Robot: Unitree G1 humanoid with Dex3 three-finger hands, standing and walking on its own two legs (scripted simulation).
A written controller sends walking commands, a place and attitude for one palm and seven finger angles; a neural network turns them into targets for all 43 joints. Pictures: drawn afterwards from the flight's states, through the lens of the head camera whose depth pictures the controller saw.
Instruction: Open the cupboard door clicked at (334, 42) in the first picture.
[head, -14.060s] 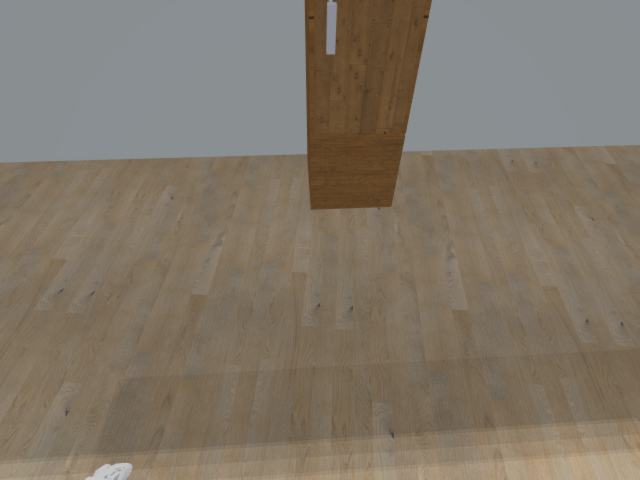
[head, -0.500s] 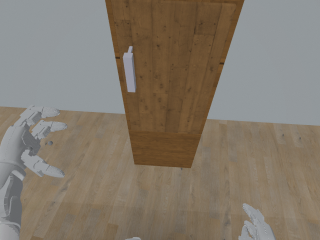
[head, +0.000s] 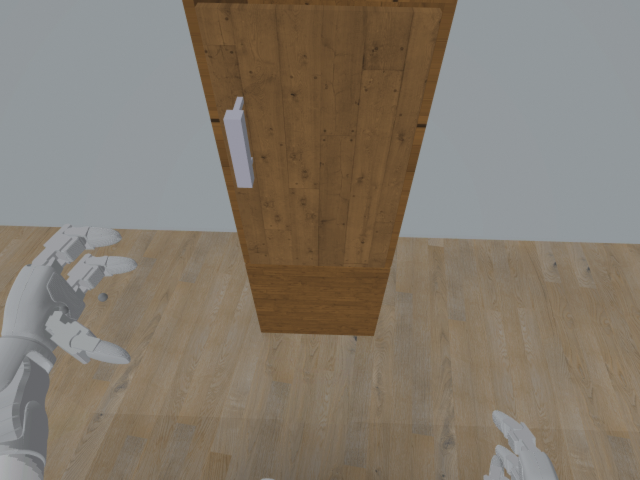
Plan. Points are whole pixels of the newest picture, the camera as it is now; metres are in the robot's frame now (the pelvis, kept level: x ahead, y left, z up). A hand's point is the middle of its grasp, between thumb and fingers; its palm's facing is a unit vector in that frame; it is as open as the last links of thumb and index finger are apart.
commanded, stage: move the hooked fingers beside the handle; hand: left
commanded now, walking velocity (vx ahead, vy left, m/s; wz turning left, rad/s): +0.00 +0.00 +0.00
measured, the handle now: (242, 143) +0.62 +0.18 +0.07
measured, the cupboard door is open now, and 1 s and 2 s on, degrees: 0 0 0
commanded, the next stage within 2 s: none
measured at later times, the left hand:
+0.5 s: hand (140, 242) +0.37 +0.26 +0.09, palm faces +0.03 -1.00 +0.00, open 14.0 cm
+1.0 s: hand (170, 204) +0.45 +0.25 +0.09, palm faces +0.03 -1.00 +0.00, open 14.0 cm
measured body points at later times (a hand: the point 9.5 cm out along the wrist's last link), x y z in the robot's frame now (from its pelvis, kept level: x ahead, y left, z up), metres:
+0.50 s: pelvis +0.00 +0.00 +0.00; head +0.05 +0.01 +0.44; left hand +0.37 +0.31 +0.09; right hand +0.12 -0.26 -0.10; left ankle +0.03 +0.11 -0.71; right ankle -0.01 -0.11 -0.71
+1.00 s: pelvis +0.01 +0.01 -0.01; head +0.08 +0.02 +0.43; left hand +0.44 +0.30 +0.09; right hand +0.07 -0.25 -0.12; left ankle +0.03 +0.11 -0.71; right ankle -0.01 -0.11 -0.71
